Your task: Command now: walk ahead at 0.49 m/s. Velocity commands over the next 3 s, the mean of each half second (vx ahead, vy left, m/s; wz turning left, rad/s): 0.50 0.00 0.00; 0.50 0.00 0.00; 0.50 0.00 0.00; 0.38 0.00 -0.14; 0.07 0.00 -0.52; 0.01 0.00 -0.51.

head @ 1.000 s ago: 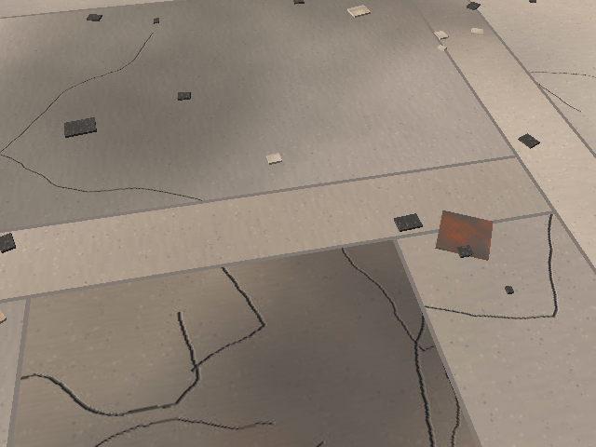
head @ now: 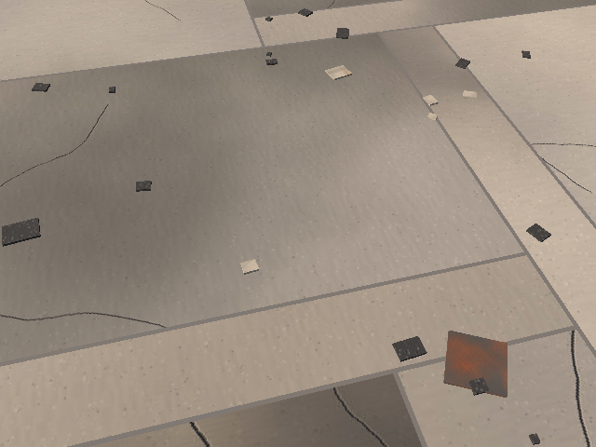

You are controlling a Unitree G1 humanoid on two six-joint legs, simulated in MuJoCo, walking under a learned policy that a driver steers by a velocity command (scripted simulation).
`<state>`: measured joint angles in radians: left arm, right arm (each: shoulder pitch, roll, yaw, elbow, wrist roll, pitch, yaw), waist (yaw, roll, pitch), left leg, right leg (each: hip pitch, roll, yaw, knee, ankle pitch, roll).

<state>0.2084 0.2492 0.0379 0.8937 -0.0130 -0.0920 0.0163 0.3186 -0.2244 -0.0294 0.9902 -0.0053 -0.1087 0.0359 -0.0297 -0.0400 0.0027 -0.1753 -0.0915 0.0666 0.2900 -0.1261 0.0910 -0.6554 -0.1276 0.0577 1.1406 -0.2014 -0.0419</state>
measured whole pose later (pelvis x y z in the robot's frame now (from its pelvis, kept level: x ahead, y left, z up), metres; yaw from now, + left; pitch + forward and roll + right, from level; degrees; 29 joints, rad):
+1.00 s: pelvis +0.55 -0.01 -0.01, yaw +1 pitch +2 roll +0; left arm 0.31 0.25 0.05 0.97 -0.02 -0.10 0.00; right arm 0.16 -0.24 -0.05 0.90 0.00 -0.10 0.04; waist 0.00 -0.02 0.03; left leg -0.36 -0.03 0.07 0.48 -0.15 0.06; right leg -0.39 -0.04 0.03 1.18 -0.37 -0.05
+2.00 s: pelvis +1.07 -0.04 -0.02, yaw -5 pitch +2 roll -2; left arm 0.34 0.25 0.06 0.97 -0.01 -0.04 0.02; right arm -0.01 -0.23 -0.05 0.85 -0.02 -0.10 0.00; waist 0.07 0.00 0.04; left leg -0.49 0.02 0.00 0.50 -0.03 0.02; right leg -0.18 0.05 0.06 0.72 -0.51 -0.01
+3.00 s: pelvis +1.13 -0.06 +0.00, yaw -37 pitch +2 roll +0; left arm 0.16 0.34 0.09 0.69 -0.01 0.03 0.04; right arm 0.13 -0.28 -0.07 0.85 -0.01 -0.02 -0.01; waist -0.01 -0.04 0.03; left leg -0.26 0.00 -0.03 0.46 -0.23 0.01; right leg -0.48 0.13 0.15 1.03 -0.50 0.04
